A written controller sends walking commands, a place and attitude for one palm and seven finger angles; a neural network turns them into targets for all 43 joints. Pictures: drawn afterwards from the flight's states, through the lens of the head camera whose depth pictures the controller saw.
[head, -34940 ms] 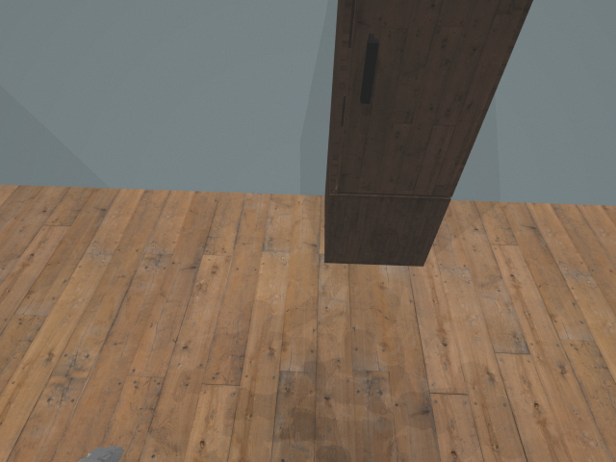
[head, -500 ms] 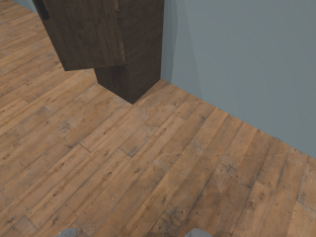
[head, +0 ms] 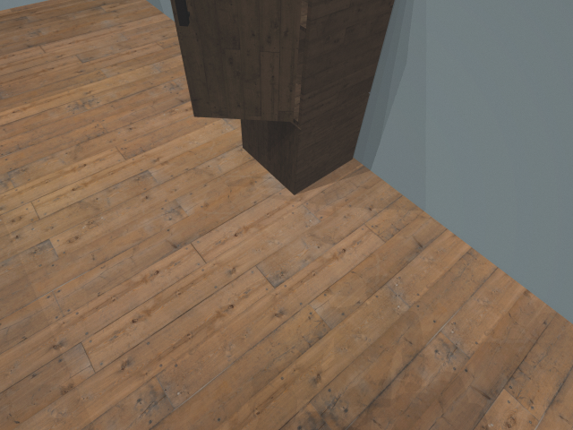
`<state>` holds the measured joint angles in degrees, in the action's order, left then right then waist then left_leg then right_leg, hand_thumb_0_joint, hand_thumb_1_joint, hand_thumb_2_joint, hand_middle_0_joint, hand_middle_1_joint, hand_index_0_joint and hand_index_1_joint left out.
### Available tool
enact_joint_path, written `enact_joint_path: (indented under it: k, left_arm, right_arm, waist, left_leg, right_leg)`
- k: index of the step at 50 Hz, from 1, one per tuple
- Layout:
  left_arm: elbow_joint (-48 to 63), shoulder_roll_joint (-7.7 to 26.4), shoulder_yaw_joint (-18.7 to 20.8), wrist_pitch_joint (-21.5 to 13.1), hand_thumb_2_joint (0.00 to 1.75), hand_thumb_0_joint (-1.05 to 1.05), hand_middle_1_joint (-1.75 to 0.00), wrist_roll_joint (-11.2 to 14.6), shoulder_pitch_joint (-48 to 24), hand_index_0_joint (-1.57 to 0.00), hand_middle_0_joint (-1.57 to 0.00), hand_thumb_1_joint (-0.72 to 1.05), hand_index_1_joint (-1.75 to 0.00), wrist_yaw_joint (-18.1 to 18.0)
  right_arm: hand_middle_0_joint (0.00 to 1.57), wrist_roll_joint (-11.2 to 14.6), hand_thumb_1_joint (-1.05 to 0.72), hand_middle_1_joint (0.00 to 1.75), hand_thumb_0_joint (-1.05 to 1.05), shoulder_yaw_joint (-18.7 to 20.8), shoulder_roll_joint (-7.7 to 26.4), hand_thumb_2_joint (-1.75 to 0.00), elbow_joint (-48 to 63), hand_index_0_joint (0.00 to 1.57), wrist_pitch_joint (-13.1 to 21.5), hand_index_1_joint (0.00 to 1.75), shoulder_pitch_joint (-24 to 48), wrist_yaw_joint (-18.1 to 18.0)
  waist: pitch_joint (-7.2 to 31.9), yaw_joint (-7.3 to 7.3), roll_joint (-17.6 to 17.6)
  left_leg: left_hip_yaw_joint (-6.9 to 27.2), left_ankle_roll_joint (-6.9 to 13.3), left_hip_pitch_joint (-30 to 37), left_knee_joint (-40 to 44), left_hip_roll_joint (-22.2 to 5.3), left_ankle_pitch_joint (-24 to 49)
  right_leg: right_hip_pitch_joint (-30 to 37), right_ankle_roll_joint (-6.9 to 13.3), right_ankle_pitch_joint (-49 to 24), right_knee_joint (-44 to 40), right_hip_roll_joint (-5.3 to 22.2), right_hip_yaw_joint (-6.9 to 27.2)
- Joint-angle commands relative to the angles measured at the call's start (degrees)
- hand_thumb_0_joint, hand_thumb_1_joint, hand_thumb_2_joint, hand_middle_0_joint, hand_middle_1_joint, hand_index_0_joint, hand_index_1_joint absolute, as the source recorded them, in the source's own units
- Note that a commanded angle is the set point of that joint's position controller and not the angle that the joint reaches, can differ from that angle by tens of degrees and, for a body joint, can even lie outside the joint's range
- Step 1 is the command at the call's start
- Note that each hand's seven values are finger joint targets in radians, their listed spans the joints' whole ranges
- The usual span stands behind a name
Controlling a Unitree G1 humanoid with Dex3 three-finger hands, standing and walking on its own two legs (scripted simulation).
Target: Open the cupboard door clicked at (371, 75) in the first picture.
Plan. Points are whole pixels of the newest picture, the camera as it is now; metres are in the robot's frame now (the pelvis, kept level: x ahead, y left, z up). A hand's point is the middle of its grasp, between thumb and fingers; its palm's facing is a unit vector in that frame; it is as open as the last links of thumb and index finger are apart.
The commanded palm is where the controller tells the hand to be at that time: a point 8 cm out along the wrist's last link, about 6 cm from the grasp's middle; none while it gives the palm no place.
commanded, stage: take the last steps up to it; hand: left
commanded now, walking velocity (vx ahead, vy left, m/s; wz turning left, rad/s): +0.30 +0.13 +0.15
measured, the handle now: out of the picture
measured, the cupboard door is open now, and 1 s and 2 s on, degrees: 49 49 49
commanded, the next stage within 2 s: come to a stop and stand still in 1.36 s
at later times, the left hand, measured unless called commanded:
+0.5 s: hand (193, 378) +0.21 +0.17 -0.15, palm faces +0.07 -0.98 -0.20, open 7.4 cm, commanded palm none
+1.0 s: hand (156, 343) +0.26 +0.25 -0.17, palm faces +0.14 -0.98 -0.16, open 7.4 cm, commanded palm none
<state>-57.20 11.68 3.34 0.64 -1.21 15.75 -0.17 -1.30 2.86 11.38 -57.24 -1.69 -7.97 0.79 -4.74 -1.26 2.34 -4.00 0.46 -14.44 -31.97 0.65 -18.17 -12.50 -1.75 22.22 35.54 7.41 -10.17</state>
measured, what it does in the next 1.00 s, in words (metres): walks ahead: right foot, then left foot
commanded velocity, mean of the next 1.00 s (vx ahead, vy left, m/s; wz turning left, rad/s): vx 0.30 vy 0.08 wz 0.03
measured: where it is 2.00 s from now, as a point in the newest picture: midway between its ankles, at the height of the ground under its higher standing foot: (268, 323)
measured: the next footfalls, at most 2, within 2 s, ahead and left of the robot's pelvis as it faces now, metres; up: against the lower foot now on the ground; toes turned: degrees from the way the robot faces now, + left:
right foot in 0.40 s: +0.18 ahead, -0.11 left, +0.00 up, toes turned -5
left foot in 0.84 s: +0.36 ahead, +0.18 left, +0.00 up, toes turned +13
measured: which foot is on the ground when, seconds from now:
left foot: down 0.00-0.42, up 0.44-0.82, down 0.84-1.00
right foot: up 0.00-0.38, down 0.40-0.84, up 0.86-1.00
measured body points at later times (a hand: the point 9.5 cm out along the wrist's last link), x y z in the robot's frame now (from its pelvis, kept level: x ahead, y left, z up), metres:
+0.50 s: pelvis +0.12 -0.01 +0.00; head +0.15 -0.03 +0.45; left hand +0.20 +0.22 -0.13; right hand +0.06 -0.23 -0.16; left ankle +0.02 +0.10 -0.66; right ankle +0.14 -0.10 -0.73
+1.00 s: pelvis +0.30 +0.08 +0.01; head +0.33 +0.08 +0.46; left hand +0.26 +0.30 -0.15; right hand +0.40 -0.15 -0.14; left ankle +0.32 +0.17 -0.73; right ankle +0.25 -0.05 -0.64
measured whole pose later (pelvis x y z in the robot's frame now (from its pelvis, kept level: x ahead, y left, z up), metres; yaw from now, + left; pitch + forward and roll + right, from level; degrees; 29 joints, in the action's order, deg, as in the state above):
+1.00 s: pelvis +0.30 +0.08 +0.01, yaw +3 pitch +0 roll +1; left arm -63.2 9.3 3.1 -0.1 -1.4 17.1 0.8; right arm -1.6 2.8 8.8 -57.2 4.2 -9.4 -1.0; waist -4.2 -2.2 1.7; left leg -10.1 2.5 -15.6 -28.5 -1.1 -13.0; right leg -26.3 0.2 22.3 66.8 6.0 -3.9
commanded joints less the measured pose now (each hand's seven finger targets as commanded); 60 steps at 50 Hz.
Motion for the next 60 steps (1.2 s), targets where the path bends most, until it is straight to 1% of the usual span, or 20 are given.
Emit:
enact_joint_path:
  k: [1, 5, 15, 18, 19, 20, 21, 22, 25, 27, 36, 38, 40, 42, 43, 45, 48, 51, 57, 60]
  left_arm:
    - [7.6, 4.5, 1.1, -0.8, 0.9, 0.0, -0.3, -0.5, -11.0, -0.2, -0.2, 0.9, -0.3, 0.1]
    - [3.8, 3.8, 1.0, -1.4, 0.9, 0.0, -0.3, -0.3, -6.8, -0.2, -0.2, 0.9, -0.3, 1.5]
    - [5.1, 1.5, -0.2, -2.0, 0.9, 0.0, -0.3, -0.2, -11.8, -0.2, -0.2, 0.9, -0.3, 1.7]
    - [2.9, 3.0, 0.7, -2.6, 0.9, 0.0, -0.3, -0.3, -5.0, -0.2, -0.2, 0.9, -0.3, 1.5]
    - [0.9, 5.4, 1.6, -3.1, 0.9, 0.0, -0.3, -0.4, 2.1, -0.2, -0.2, 0.9, -0.3, 1.2]
    - [-1.5, 10.6, 2.9, -3.6, 0.9, 0.0, -0.3, -0.7, 10.2, -0.2, -0.2, 0.9, -0.3, 0.7]
    - [-1.9, 13.3, 3.4, -3.4, 0.9, 0.0, -0.3, 0.0, 13.1, -0.2, -0.2, 0.9, -0.3, 0.2]
    - [-1.4, 10.9, 2.9, -3.4, 0.9, 0.0, -0.3, 0.3, 9.4, -0.2, -0.2, 0.9, -0.3, -0.2]
    - [0.5, 2.9, 0.8, -4.2, 0.9, 0.0, -0.3, 0.2, 1.3, -0.2, -0.2, 0.9, -0.3, -0.6]
    - [-0.1, 1.6, 0.7, -5.1, 0.9, 0.0, -0.3, 0.0, 1.7, -0.2, -0.2, 0.9, -0.3, -0.6]
    - [-4.5, 6.2, 1.1, -5.4, 0.9, 0.0, -0.3, -0.3, 5.7, -0.2, -0.2, 0.9, -0.3, -0.3]
    - [-5.1, 6.7, 1.2, -4.8, 0.9, 0.0, -0.3, -0.3, 5.6, -0.2, -0.2, 0.9, -0.3, -0.4]
    - [-4.5, 6.1, 1.3, -4.3, 0.9, 0.0, -0.3, -0.1, 3.6, -0.2, -0.2, 0.9, -0.3, -0.3]
    - [-1.4, 1.1, 0.3, -4.0, 0.9, 0.0, -0.3, 0.6, 4.3, -0.2, -0.2, 0.9, -0.3, 0.3]
    - [0.4, 1.7, 0.0, -3.9, 0.9, 0.0, -0.3, 0.3, 0.5, -0.2, -0.2, 0.9, -0.3, 0.0]
    - [0.1, 1.4, 0.4, -3.7, 0.9, 0.0, -0.3, 0.3, -2.6, -0.2, -0.2, 0.9, -0.3, 0.4]
    - [-1.7, -0.4, 0.3, -2.7, 0.9, 0.0, -0.3, -0.3, 1.3, -0.2, -0.2, 0.9, -0.3, 1.1]
    - [-0.8, -1.9, 0.3, -2.0, 0.9, 0.0, -0.3, -0.4, 0.4, -0.2, -0.2, 0.9, -0.3, 1.2]
    - [1.8, -0.1, 0.4, -1.9, 0.9, 0.0, -0.3, -0.4, -5.3, -0.2, -0.2, 0.9, -0.3, 1.6]
    - [0.3, 2.0, 0.8, -2.4, 0.9, 0.0, -0.3, -0.5, -0.7, -0.2, -0.2, 0.9, -0.3, 1.4]
  right_arm:
    - [0.2, -0.9, -0.9, 0.3, 0.0, 2.6, 12.8, -0.9, -0.3, 0.2, 1.6, 0.3, -15.5, -1.6]
    - [0.2, -0.3, -0.9, 0.3, 0.0, 0.8, 7.8, -0.9, 1.6, 0.2, 3.6, 0.3, -9.7, -2.2]
    - [0.2, -0.4, -0.9, 0.3, 0.0, 0.3, 6.2, -0.9, -3.1, 0.2, 4.5, 0.3, -16.1, -1.9]
    - [0.2, -0.1, -0.9, 0.3, 0.0, 0.1, 5.8, -0.9, -3.8, 0.2, 4.3, 0.3, -14.7, -1.9]
    - [0.2, 0.4, -0.9, 0.3, 0.0, -0.1, 4.6, -0.9, -3.6, 0.2, 4.6, 0.3, -13.8, -1.8]
    - [0.2, 0.9, -0.9, 0.3, 0.0, -0.2, 2.7, -0.9, -2.4, 0.2, 4.9, 0.3, -14.8, -1.4]
    - [0.2, 0.5, -0.9, 0.3, 0.0, 0.3, 4.0, -0.9, -0.9, 0.2, 4.4, 0.3, -13.6, -1.3]
    - [0.2, 0.1, -0.9, 0.3, 0.0, 0.9, 4.7, -0.9, -0.9, 0.2, 3.9, 0.3, -9.9, -1.2]
    - [0.2, -0.3, -0.9, 0.3, 0.0, 0.6, 0.6, -0.9, -2.3, 0.2, 2.5, 0.3, -9.6, -0.2]
    - [0.2, -0.4, -0.9, 0.3, 0.0, 0.5, -0.4, -0.9, -3.4, 0.2, 2.0, 0.3, -12.0, 0.1]
    - [0.2, 0.0, -0.9, 0.3, 0.0, 0.0, -0.4, -0.9, 1.5, 0.2, 3.3, 0.3, -0.5, 1.6]
    - [0.2, 0.0, -0.9, 0.3, 0.0, 0.2, 0.7, -0.9, 1.6, 0.2, 3.7, 0.3, -0.9, 1.4]
    - [0.2, -0.4, -0.9, 0.3, 0.0, 0.9, 4.1, -0.9, -1.5, 0.2, 4.4, 0.3, -10.8, 0.6]
    - [0.2, -1.2, -0.9, 0.3, 0.0, 3.6, 14.3, -0.9, -4.0, 0.2, 4.4, 0.3, -23.4, -1.1]
    - [0.2, -0.9, -0.9, 0.3, 0.0, 3.3, 14.2, -0.9, -3.8, 0.2, 4.0, 0.3, -22.6, -1.5]
    - [0.2, -0.5, -0.9, 0.3, 0.0, 2.0, 9.1, -0.9, -1.1, 0.2, 4.5, 0.3, -13.8, -1.9]
    - [0.2, -0.5, -0.9, 0.3, 0.0, 0.8, 5.5, -0.9, -0.6, 0.2, 5.8, 0.3, -9.9, -2.1]
    - [0.2, -0.5, -0.9, 0.3, 0.0, 1.1, 4.6, -0.9, -0.9, 0.2, 5.9, 0.3, -10.2, -2.0]
    - [0.2, -0.7, -0.9, 0.3, 0.0, 1.0, 6.3, -0.9, -2.2, 0.2, 5.0, 0.3, -10.8, -1.5]
    - [0.2, -0.4, -0.9, 0.3, 0.0, 0.7, 6.0, -0.9, -2.9, 0.2, 4.6, 0.3, -10.1, -1.3]
  waist:
    - [3.4, 8.15, -18.9]
    - [1.8, 2.41, -8.6]
    - [-0.5, 2.94, -7.9]
    - [1.2, -0.81, -5.1]
    - [3.9, -3.99, -0.8]
    - [8.1, -6.44, 10.9]
    - [8.3, -6.53, 14.3]
    - [3.2, -5.59, 11.7]
    - [-2.1, -0.02, 4.7]
    - [-0.1, 1.41, 5.7]
    - [0.6, -1.33, 6.9]
    - [0.0, -0.28, 7.5]
    - [3.5, 5.09, 1.6]
    - [11.8, 8.97, -20.7]
    - [10.1, 8.76, -15.2]
    - [5.0, 5.7, -12.8]
    - [3.7, 1.82, -8.3]
    - [2.7, 1.07, -7.5]
    - [0.2, 1.09, -7.0]
    - [1.0, -1.57, -4.2]
  left_leg:
    - [29.9, 13.7, 15.1, 19.6, -21.3, -2.6]
    - [18.3, 10.8, 10.6, 20.3, -15.1, 5.2]
    - [12.0, 11.1, 8.1, 19.5, -12.9, 12.6]
    - [9.6, 8.1, 1.2, 11.8, -9.9, 9.7]
    - [6.4, 5.9, -5.4, 2.4, -6.2, 7.9]
    - [0.5, 2.5, -17.3, -13.2, 0.6, -2.3]
    - [1.7, 1.4, -22.0, -28.4, 1.4, -17.1]
    - [6.0, 1.3, -23.7, -35.5, -2.1, -12.2]
    - [5.7, -0.5, -19.5, -33.2, -6.6, 2.7]
    - [3.5, -1.8, -17.1, -28.1, -7.0, 5.2]
    - [-2.7, -2.0, -13.5, -4.8, -4.2, 5.6]
    - [-3.7, -1.3, -7.5, -0.8, -3.3, 5.6]
    - [-4.8, -0.2, 9.5, 6.2, -1.9, 7.1]
    - [22.8, 8.7, 25.7, 13.8, -22.9, 8.2]
    - [25.7, 11.2, 20.9, 16.1, -25.5, 2.9]
    - [20.4, 10.7, 11.0, 19.2, -23.3, -1.3]
    - [10.1, 8.3, 5.0, 20.8, -19.2, 6.8]
    - [4.8, 8.9, 3.3, 22.2, -17.4, 9.5]
    - [3.6, 9.0, 2.5, 20.6, -17.0, 4.9]
    - [0.6, 5.4, -0.7, 12.3, -12.9, 3.4]
  right_leg:
    - [-27.3, 0.7, 13.4, 26.2, -2.1, 6.0]
    - [-24.7, 0.7, -0.6, 29.6, -0.3, 8.2]
    - [-13.6, 0.3, -5.0, 5.1, -2.9, 4.1]
    - [2.5, 1.1, -9.5, -4.9, -4.6, 3.6]
    - [14.8, 2.7, -8.6, -8.6, -1.3, 8.4]
    - [27.1, 8.1, -4.3, -14.5, 12.7, 26.6]
    - [24.6, 13.5, 2.1, -23.0, 22.2, 40.2]
    - [15.3, 13.5, 9.2, -26.1, 21.3, 40.9]
    - [1.1, 8.0, -0.9, -27.5, 13.3, 19.5]
    - [1.3, 7.5, -10.5, -27.1, 11.0, 12.6]
    - [9.2, 7.8, -27.1, -21.0, 10.8, 7.1]
    - [6.6, 7.0, -25.0, -18.5, 10.8, 7.2]
    - [-0.2, 5.1, -26.2, -5.6, 7.1, 3.6]
    - [-19.5, 1.6, 11.6, 24.8, -5.0, -0.2]
    - [-23.0, 3.0, 12.4, 34.7, -3.7, 5.6]
    - [-25.8, 3.2, 2.8, 39.5, 0.2, 9.3]
    - [-20.3, 2.2, -2.1, 32.1, 1.2, 8.6]
    - [-17.4, 1.6, -5.3, 21.6, 0.9, 7.0]
    - [-9.3, 1.4, -7.8, 4.3, -1.4, 4.5]
    - [2.5, 2.1, -10.7, -4.6, -3.8, 2.8]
